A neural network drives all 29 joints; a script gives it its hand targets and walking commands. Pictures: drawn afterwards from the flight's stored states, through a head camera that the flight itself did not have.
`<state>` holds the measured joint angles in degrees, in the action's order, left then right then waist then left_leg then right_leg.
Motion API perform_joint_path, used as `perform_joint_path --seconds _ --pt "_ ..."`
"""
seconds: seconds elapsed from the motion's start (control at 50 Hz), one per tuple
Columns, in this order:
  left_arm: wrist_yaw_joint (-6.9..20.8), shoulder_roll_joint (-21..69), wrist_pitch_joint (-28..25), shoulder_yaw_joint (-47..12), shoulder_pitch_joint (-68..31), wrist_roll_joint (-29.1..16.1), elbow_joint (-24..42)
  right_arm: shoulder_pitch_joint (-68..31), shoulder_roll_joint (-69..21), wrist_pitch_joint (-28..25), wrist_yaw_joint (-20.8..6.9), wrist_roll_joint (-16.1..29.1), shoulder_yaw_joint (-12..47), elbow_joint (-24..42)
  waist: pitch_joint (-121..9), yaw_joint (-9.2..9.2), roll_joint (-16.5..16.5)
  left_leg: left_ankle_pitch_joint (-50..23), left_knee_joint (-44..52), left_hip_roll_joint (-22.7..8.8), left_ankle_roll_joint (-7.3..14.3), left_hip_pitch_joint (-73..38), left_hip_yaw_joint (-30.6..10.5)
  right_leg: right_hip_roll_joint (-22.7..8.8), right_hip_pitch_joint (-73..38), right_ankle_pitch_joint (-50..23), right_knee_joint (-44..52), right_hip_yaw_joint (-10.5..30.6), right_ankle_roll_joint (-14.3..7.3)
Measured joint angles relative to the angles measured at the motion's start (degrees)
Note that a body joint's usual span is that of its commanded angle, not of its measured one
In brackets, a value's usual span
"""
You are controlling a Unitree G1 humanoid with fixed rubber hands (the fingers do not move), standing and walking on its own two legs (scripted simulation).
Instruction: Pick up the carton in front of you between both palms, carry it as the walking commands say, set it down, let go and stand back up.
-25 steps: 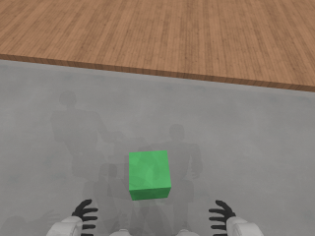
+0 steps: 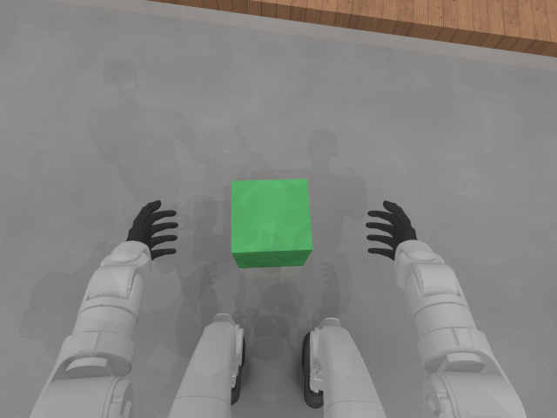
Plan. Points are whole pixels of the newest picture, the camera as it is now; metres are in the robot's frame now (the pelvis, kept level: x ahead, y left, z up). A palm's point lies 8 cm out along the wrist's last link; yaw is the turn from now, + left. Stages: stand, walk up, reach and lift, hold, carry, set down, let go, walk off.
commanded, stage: reach and lift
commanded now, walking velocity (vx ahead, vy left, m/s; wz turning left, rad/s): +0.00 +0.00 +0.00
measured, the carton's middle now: (270, 227) +0.51 +0.02 -0.55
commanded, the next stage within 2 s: none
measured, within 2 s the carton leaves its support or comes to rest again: neither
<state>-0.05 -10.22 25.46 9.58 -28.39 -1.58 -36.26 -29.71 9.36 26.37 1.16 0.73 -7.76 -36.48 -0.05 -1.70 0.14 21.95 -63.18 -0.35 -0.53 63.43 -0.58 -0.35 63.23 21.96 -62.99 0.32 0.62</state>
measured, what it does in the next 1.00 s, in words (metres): lowers itself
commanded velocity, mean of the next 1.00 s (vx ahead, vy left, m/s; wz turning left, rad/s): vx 0.00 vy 0.00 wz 0.00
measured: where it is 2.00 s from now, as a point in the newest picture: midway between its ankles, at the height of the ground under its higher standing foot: (272, 381)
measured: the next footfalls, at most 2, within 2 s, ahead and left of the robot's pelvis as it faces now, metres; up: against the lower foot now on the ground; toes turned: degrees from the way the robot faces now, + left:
none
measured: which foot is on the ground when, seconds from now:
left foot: down 0.00-1.00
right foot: down 0.00-1.00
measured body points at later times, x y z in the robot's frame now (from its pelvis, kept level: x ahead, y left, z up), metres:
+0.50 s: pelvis +0.00 +0.00 -0.03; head +0.31 +0.00 +0.29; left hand +0.52 +0.22 -0.13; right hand +0.55 -0.17 -0.13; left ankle +0.07 +0.12 -0.64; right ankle +0.07 -0.13 -0.64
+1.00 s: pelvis -0.02 +0.00 -0.20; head +0.34 +0.00 +0.08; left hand +0.50 +0.22 -0.36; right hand +0.53 -0.17 -0.36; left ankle +0.07 +0.13 -0.64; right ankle +0.07 -0.13 -0.64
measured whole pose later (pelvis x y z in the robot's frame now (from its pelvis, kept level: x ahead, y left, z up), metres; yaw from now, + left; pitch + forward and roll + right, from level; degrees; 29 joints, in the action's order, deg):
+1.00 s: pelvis -0.02 +0.00 -0.20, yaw +1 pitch +51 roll +1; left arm -4.7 -16.7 4.6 15.2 -68.6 -6.5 -52.9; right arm -71.7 18.2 5.9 5.8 4.9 -9.8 -54.4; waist 1.2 -2.4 0.5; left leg 29.9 -101.6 2.4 -2.1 122.4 -2.5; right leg 2.6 122.5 30.4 -102.1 3.0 2.2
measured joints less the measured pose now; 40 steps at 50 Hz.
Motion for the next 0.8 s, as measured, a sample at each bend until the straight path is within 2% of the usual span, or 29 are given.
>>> perform_joint_path --seconds 0.12,0.24,0.42,0.62,0.72,0.8 --pt "-2.3 0.3 -3.0 3.6 -12.9 0.8 -6.1 -13.7 0.8 -3.1 1.3 -0.8 -3.1 -7.4 1.8 -0.39 0.3 -1.4 -1.4 0.1 0.0 6.5 0.2 0.2 6.6 -1.4 -1.6 0.5 0.2" --pt "-4.2 -1.3 -7.7 5.5 -24.3 -0.3 -11.6 -25.8 3.7 -7.9 2.5 0.4 -4.2 -14.1 1.5 -0.77 0.5 -2.4 -2.5 0.2 0.0 14.2 0.4 0.4 14.6 -2.4 -2.9 1.0 0.4" --pt "-4.3 -3.8 -14.8 7.8 -36.5 -0.8 -16.2 -39.1 7.6 -15.0 1.8 0.2 -5.6 -20.1 0.5 -1.14 0.6 -3.5 -1.5 0.4 -0.1 23.1 0.3 0.6 23.6 -3.5 -1.9 1.5 0.5" --pt "-1.6 -1.7 -20.3 13.8 -36.2 4.6 -15.3 -39.1 5.4 -20.3 0.1 -5.3 -11.2 -19.2 -4.4 -0.94 0.7 -3.2 0.1 0.8 -0.3 29.8 -0.3 1.0 30.2 -3.1 -0.3 1.9 0.6" --pt "-1.1 -0.6 -21.8 15.6 -35.0 6.3 -15.8 -37.4 3.8 -21.7 0.2 -7.0 -12.8 -19.0 -7.2 -0.82 0.8 -0.5 -6.2 1.3 -0.8 37.1 -1.0 1.5 37.5 -0.4 -6.6 2.5 0.9" --pt "-1.5 -0.9 -22.2 14.7 -34.9 5.2 -16.0 -37.0 3.8 -22.0 1.1 -5.9 -11.7 -18.6 -7.2 -0.79 0.7 2.6 -14.8 1.7 -1.1 44.3 -1.4 2.0 44.6 2.8 -15.3 2.7 1.1"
